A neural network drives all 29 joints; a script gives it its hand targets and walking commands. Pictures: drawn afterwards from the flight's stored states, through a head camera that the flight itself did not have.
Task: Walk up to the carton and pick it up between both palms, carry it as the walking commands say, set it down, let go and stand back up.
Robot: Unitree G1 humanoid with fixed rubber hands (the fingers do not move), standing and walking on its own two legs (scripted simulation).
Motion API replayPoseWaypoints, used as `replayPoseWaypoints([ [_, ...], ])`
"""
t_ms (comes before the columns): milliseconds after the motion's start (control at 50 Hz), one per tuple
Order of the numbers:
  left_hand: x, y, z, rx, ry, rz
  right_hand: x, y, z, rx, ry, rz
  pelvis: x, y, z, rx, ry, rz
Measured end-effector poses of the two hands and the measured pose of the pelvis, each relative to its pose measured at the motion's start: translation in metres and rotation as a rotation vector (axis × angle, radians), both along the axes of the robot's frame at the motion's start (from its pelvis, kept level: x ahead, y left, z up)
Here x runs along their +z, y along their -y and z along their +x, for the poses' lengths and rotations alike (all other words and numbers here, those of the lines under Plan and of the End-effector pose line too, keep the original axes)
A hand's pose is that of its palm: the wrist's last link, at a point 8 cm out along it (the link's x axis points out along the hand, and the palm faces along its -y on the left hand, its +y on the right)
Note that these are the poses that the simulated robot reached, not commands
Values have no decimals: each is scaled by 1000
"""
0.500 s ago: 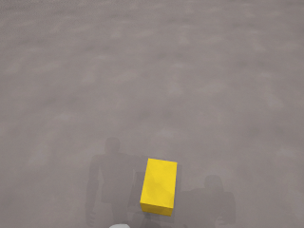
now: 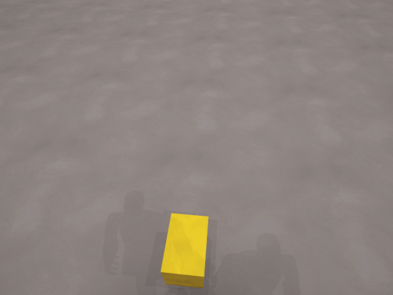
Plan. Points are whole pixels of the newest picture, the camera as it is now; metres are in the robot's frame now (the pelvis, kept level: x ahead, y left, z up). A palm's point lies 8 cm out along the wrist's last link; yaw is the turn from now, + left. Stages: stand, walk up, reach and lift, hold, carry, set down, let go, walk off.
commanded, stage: walk up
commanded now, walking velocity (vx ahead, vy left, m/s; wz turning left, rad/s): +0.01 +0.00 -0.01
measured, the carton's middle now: (187, 250) +0.43 +0.05 -0.67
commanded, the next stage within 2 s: stand in 0.90 s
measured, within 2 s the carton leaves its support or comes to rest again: neither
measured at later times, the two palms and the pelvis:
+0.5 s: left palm out of the picture -0.01 +0.33 -0.14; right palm out of the picture +0.05 -0.19 -0.14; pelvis +0.01 +0.07 -0.01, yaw -2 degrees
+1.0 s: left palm out of the picture +0.04 +0.30 -0.14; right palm out of the picture -0.01 -0.14 -0.14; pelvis +0.01 +0.08 +0.01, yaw -3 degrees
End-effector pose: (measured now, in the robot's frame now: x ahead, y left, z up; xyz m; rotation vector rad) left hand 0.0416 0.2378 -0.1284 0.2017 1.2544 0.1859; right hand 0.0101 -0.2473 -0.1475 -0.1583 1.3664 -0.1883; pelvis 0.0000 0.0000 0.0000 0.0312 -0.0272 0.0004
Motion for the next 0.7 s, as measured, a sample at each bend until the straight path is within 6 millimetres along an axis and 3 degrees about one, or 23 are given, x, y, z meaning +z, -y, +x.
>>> replayPoseWaypoints([
  [80, 4, 2, -2, 14, -2, -1, 4, -1, -2, 11, -9, 10, 4, 2, 2, 4, -9, -3],
  [280, -12, -4, -24, 41, -66, -27, 5, -24, 9, 30, 27, 15, 0, -7, 4, 6, -10, -25],
  [340, -9, -20, -42, 69, -91, 11, 4, -26, 16, 44, 25, 10, -1, -18, 3, -7, -28, -17],
  [440, -3, -65, -62, 79, -154, 50, 12, -43, 39, 58, 90, -15, 0, -46, 4, -28, -45, -9],
  [500, -13, -93, -56, 44, -167, 47, 11, -55, 38, 33, 120, -53, -8, -66, 5, -40, -44, -26],
  [560, -15, -104, -38, 14, -161, 29, 20, -71, 25, 3, 111, -64, -3, -76, 6, -54, -39, -39],
  [700, -17, -91, 8, -54, -94, -38, 26, -100, 5, -41, 80, -40, 5, -84, 10, -57, -33, -49],
])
